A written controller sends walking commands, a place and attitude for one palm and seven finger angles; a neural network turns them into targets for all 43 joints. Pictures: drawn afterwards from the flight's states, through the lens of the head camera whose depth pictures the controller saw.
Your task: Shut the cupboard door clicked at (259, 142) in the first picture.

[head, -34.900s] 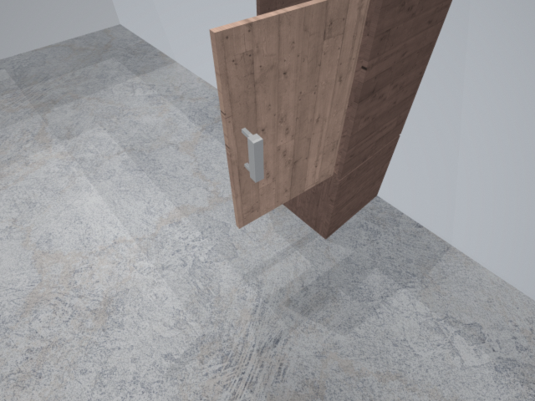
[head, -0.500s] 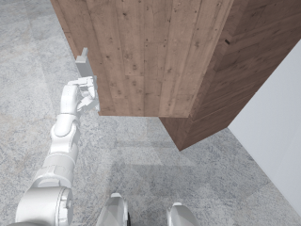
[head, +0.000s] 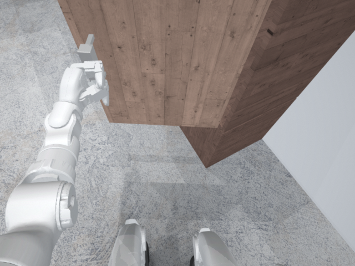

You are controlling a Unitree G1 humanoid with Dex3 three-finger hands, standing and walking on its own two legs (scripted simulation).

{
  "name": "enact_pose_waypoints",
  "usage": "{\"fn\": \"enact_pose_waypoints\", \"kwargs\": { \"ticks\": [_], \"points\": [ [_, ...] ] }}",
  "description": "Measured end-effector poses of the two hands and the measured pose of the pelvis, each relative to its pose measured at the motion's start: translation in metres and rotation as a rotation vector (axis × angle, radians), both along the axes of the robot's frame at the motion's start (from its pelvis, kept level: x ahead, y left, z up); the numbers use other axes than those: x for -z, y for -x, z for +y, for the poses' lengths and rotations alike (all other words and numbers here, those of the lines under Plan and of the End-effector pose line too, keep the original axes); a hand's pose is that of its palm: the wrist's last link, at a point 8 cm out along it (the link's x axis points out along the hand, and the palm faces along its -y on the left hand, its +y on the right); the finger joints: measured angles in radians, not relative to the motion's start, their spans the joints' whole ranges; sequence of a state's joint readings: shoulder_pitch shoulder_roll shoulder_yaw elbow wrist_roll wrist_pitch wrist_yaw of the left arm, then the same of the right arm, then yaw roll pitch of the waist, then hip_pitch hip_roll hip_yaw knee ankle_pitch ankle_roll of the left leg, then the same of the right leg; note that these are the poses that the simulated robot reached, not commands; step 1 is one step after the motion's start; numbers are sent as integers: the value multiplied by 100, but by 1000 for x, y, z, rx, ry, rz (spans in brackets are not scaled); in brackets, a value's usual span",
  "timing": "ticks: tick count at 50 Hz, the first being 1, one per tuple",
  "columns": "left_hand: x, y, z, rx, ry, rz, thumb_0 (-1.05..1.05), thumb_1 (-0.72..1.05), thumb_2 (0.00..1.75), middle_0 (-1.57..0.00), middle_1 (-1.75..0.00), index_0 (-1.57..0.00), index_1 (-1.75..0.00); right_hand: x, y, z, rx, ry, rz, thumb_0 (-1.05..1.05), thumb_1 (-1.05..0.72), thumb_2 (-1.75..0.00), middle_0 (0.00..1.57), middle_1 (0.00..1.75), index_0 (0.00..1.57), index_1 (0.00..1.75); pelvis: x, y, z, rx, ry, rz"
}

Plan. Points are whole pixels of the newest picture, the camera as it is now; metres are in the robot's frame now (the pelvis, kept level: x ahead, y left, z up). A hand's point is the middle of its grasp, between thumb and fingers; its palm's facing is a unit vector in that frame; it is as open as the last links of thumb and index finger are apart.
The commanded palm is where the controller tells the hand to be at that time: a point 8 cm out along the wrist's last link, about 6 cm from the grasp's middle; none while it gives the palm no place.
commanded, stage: push the door shut along its arc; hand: left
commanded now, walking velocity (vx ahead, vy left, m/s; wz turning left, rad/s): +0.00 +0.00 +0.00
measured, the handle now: (95, 64) +0.56 +0.18 +0.08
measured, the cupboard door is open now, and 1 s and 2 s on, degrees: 60 39 38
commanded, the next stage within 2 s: pull the fist back off the door in 0.84 s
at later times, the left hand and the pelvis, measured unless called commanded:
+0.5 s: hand (108, 67) +0.55 +0.15 +0.08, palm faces -0.23 -0.97 -0.04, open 3.2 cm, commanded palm +0.56 +0.15 +0.08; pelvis -0.01 +0.02 -0.03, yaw -2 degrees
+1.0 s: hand (121, 51) +0.60 +0.12 +0.08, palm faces -0.23 -0.97 +0.04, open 3.1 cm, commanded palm +0.61 +0.10 +0.08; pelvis -0.01 +0.03 -0.05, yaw -4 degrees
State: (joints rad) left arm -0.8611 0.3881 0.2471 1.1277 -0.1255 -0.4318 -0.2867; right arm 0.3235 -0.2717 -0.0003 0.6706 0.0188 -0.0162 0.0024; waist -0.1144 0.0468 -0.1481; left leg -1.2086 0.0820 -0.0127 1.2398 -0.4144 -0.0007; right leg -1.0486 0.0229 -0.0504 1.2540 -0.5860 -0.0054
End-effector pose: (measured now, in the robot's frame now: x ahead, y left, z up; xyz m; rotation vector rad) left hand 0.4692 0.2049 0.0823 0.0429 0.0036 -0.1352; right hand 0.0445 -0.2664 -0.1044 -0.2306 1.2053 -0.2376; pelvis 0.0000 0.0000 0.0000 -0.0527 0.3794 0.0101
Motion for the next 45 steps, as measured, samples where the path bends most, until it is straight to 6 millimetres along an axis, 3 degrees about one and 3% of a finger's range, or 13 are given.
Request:
{"fn": "enact_pose_waypoints", "kwargs": {
  "ticks": [17,45],
  "points": [
    [0,-51,3,66,7,20,2,90,90,-131,-150,-134,-150,6,55,11,51,41,100,0,-91,-90,20,30,21,30,21,11,11,7,35,72],
    [2,-118,-19,163,4,51,2,90,90,-130,-150,-131,-150,11,94,38,110,79,202,0,-91,-90,21,30,21,30,43,11,26,23,73,170]
  ]
}}
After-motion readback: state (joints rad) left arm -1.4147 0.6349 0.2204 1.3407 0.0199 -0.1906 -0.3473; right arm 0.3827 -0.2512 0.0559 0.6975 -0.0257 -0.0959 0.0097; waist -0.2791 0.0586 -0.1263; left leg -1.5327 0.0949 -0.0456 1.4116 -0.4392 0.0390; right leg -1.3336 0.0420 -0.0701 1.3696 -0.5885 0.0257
